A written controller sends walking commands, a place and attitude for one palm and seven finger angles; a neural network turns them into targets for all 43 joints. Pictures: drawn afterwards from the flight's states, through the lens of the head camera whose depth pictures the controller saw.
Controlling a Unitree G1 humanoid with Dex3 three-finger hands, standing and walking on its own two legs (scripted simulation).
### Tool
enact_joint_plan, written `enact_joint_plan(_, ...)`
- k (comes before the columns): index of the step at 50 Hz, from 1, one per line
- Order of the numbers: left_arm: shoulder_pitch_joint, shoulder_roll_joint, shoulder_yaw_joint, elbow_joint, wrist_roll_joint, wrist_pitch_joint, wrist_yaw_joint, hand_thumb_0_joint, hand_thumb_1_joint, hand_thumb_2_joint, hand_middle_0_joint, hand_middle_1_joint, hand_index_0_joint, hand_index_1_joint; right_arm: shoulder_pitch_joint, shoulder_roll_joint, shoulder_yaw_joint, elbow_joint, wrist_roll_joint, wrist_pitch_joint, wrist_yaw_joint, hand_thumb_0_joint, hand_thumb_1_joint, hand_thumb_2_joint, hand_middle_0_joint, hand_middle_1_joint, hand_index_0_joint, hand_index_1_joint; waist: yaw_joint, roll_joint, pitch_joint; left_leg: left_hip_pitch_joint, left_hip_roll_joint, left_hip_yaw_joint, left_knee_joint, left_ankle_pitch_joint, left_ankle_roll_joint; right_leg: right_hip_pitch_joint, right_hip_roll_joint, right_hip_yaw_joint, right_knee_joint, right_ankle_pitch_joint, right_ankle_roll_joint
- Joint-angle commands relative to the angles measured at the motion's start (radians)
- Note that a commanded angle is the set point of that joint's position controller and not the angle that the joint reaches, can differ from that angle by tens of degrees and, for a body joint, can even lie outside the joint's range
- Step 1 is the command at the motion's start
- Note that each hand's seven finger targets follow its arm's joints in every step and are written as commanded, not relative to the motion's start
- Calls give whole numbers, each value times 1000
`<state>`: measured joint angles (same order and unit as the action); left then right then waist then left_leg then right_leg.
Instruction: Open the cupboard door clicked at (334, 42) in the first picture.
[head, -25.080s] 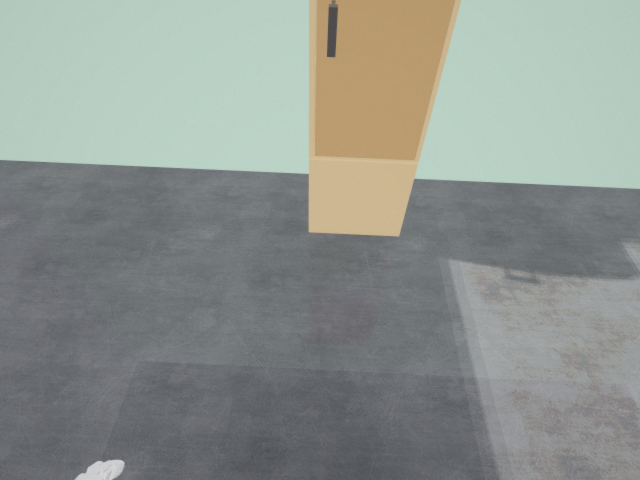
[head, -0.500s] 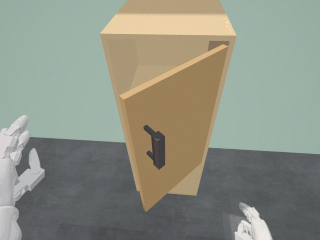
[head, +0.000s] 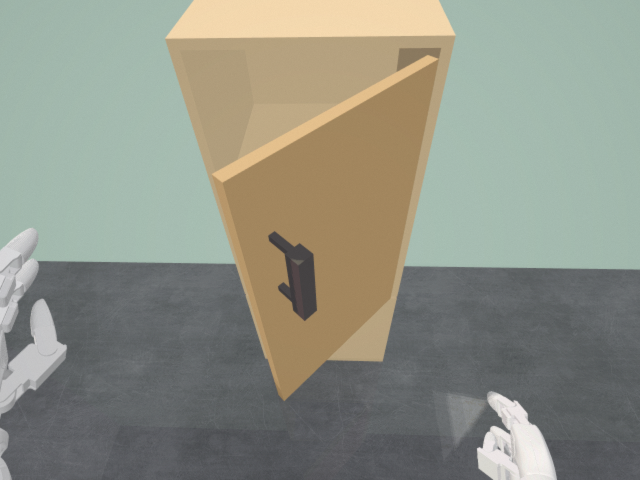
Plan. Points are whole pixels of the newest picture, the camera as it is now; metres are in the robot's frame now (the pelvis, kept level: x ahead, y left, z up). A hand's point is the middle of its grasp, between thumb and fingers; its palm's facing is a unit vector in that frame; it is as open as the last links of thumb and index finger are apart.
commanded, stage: step back with the hand held close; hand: left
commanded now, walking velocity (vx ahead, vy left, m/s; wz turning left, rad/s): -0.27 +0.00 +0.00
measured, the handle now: (291, 275) +0.34 +0.07 +0.08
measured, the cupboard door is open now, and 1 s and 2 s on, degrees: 47 47 47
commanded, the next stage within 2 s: stop stepping back and stand still in 0.96 s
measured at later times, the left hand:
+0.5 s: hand out of the picture +0.12 +0.28 +0.15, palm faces +0.46 -0.74 -0.50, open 7.4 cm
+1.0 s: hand out of the picture +0.05 +0.26 +0.16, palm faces +0.38 -0.80 -0.46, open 7.4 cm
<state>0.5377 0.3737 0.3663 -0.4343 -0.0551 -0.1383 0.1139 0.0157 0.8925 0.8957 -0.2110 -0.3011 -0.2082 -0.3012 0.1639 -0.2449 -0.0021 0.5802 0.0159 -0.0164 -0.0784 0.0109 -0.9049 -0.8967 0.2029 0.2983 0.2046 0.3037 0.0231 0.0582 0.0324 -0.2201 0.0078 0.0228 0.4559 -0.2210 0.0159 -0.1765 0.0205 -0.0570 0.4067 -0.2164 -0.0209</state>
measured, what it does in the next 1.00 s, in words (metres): walks backwards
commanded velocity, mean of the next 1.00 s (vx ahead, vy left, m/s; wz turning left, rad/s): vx -0.33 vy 0.00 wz -0.01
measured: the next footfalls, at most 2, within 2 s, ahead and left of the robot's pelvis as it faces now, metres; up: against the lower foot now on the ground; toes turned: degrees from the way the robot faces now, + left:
right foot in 1.02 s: -0.23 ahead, -0.09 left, +0.00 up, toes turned -3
left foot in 1.24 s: -0.13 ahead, +0.09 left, +0.00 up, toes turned +0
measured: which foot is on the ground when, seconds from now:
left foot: down 0.00-1.00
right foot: down 0.00-0.66, up 0.68-1.00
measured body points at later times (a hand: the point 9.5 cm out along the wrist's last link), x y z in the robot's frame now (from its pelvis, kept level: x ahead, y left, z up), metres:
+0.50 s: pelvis -0.07 +0.02 -0.02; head -0.05 +0.03 +0.43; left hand +0.09 +0.32 +0.18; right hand +0.10 -0.21 -0.10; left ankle +0.01 +0.11 -0.74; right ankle +0.00 -0.10 -0.74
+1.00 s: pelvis -0.16 +0.00 -0.01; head -0.11 +0.03 +0.44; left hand +0.03 +0.30 +0.19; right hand +0.03 -0.20 -0.09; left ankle -0.02 +0.12 -0.74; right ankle -0.27 -0.11 -0.73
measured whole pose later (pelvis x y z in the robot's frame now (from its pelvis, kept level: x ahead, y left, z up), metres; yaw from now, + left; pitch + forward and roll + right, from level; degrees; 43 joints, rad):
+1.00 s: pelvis -0.16 +0.00 -0.01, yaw +0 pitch +4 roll -2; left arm 0.54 0.46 0.44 -0.59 -0.07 -0.19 0.15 0.02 0.89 0.90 -0.21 -0.30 -0.21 -0.30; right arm 0.14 -0.14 0.03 0.61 -0.02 -0.13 -0.04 0.01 -0.90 -0.90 0.21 0.30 0.21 0.30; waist 0.01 -0.02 0.02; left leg -0.47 0.05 0.03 0.34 0.05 0.01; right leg -0.14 0.04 -0.03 0.49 -0.39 -0.01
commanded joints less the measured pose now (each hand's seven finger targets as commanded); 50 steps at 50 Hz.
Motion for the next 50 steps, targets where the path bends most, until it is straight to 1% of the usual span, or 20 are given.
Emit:
enact_joint_plan(1, -14, 234, 173, -251, -1, -62, 32, 0, 900, 900, -200, -300, -200, -300, -88, -98, -52, -172, 1, -35, -15, 0, -900, -900, 200, 300, 200, 300, -5, -49, -189, 54, 65, -65, 2, 328, 15, 23, -114, 92, -8, 351, 18)
enact_joint_plan(8, 25, 222, 176, -291, 5, -80, 50, 0, 900, 900, -200, -300, -200, -300, -74, -104, -53, -190, 1, -45, -17, 0, -900, -900, 200, 300, 200, 300, -10, 9, -152, -84, 90, -111, -33, 148, 23, -4, -98, 105, 24, 154, 13)
enact_joint_plan(13, 27, 211, 185, -287, 19, -101, 58, 0, 900, 900, -200, -300, -200, -300, -64, -110, -52, -193, -4, -67, -16, 0, -900, -900, 200, 300, 200, 300, -15, 46, -103, -258, 123, -161, -120, -164, 46, 24, -69, 102, 83, -19, 19)
enact_joint_plan(17, -11, 204, 197, -292, 38, -120, 59, 0, 900, 900, -200, -300, -200, -300, -50, -114, -52, -197, -9, -92, -16, 0, -900, -900, 200, 300, 200, 300, -15, 77, -82, -452, 157, -205, -186, -373, 74, 132, -38, 92, 189, -51, 28)
enact_joint_plan(21, -32, 216, 217, -321, 48, -134, 56, 0, 900, 900, -200, -300, -200, -300, -41, -117, -58, -194, -14, -115, -11, 0, -900, -900, 200, 300, 200, 300, -13, 90, -103, -492, 155, -212, -173, -423, 82, 153, -25, 104, 234, -45, 22)
enact_joint_plan(24, -38, 206, 201, -314, 43, -135, 58, 0, 900, 900, -200, -300, -200, -300, -24, -102, -58, -181, -17, -118, -4, 0, -900, -900, 200, 300, 200, 300, -22, -54, -78, -394, 72, -133, 4, -374, 42, -27, -106, 218, 55, -203, -17)
enact_joint_plan(26, -59, 220, 193, -329, 33, -140, 70, 0, 900, 900, -200, -300, -200, -300, -4, -98, -62, -142, -20, -114, 0, 0, -900, -900, 200, 300, 200, 300, -31, -165, -94, -144, -7, -58, 311, -218, -12, -303, -263, 361, -130, -321, -102)
enact_joint_plan(28, -68, 213, 178, -321, 30, -133, 79, 0, 900, 900, -200, -300, -200, -300, -15, -77, -50, -121, -21, -105, 7, 0, -900, -900, 200, 300, 200, 300, -35, -207, -123, -63, -4, -43, 420, -161, -12, -340, -314, 301, -121, -167, -115)
enact_joint_plan(30, -80, 232, 193, -337, 29, -125, 80, 0, 900, 900, -200, -300, -200, -300, -32, -74, -43, -126, -16, -99, 0, 0, -900, -900, 200, 300, 200, 300, -37, -157, -84, -43, 16, -51, 225, -150, -8, -337, -263, 222, -46, -82, -73)
enact_joint_plan(31, -72, 235, 196, -341, 28, -124, 80, 0, 900, 900, -200, -300, -200, -300, -63, -89, -45, -128, -17, -98, -10, 0, -900, -900, 200, 300, 200, 300, -36, -28, -39, -95, 56, -120, 38, -145, 11, -321, -187, 167, 47, -105, -35)
enact_joint_plan(32, -62, 238, 216, -372, 31, -137, 80, 0, 900, 900, -200, -300, -200, -300, -63, -110, -46, -145, -21, -106, -15, 0, -900, -900, 200, 300, 200, 300, -20, 154, -53, -213, 159, -250, -114, -110, 53, -212, -67, 95, 202, -85, 20)
enact_joint_plan(33, -43, 246, 244, -377, 34, -154, 77, 0, 900, 900, -200, -300, -200, -300, -69, -104, -50, -145, -27, -121, -13, 0, -900, -900, 200, 300, 200, 300, -15, 292, -114, -364, 296, -409, -272, -271, 104, -50, 20, 51, 454, -165, 39)
enact_joint_plan(34, -32, 236, 249, -347, 40, -157, 72, 0, 900, 900, -200, -300, -200, -300, -48, -90, -59, -137, -39, -136, -10, 0, -900, -900, 200, 300, 200, 300, -29, 276, -126, -425, 354, -477, -362, -387, 143, -25, 49, 95, 689, -249, 37)
enact_joint_plan(36, -67, 237, 239, -377, 30, -161, 75, 0, 900, 900, -200, -300, -200, -300, -39, -79, -71, -121, -41, -153, 2, 0, -900, -900, 200, 300, 200, 300, -27, 86, -125, -223, 333, -415, -213, -46, 158, -217, 25, 143, 732, -282, 26)
enact_joint_plan(38, 1, 185, 192, -340, 17, -147, 74, 0, 900, 900, -200, -300, -200, -300, -31, -81, -73, -92, -36, -167, 14, 0, -900, -900, 200, 300, 200, 300, -23, 69, -175, -50, 295, -307, -156, 175, 147, -273, 18, 111, 666, -290, 40)
enact_joint_plan(41, -15, 165, 147, -364, 11, -126, 70, 0, 900, 900, -200, -300, -200, -300, -41, -82, -65, -77, -30, -174, 22, 0, -900, -900, 200, 300, 200, 300, -28, 193, -186, 14, 260, -244, -201, 151, 118, -218, 24, 61, 517, -300, 43)
enact_joint_plan(44, -31, 193, 152, -371, -2, -112, 64, 0, 900, 900, -200, -300, -200, -300, -43, -81, -55, -74, -35, -172, 22, 0, -900, -900, 200, 300, 200, 300, -24, 195, -217, 38, 231, -216, -268, 51, 87, -129, 51, 15, 332, -321, 29)
enact_joint_plan(46, 3, 223, 181, -367, -7, -109, 59, 0, 900, 900, -200, -300, -200, -300, -40, -80, -52, -78, -37, -166, 24, 0, -900, -900, 200, 300, 200, 300, -15, 208, -244, 72, 198, -179, -255, 139, 64, -65, 61, -6, 159, -264, 17)
enact_joint_plan(48, 17, 244, 202, -379, -26, -123, 43, 0, 900, 900, -200, -300, -200, -300, -57, -77, -45, -86, -35, -147, 25, 0, -900, -900, 200, 300, 200, 300, -3, 185, -266, 82, 183, -141, -203, 218, 29, 15, 45, -8, -51, -115, 5)
enact_joint_plan(50, 22, 291, 236, -380, -35, -147, 26, 0, 900, 900, -200, -300, -200, -300, -69, -71, -43, -96, -32, -120, 27, 0, -900, -900, 200, 300, 200, 300, -8, 37, -236, 105, 114, -55, -50, 157, -17, -54, -68, 88, -175, 48, -28)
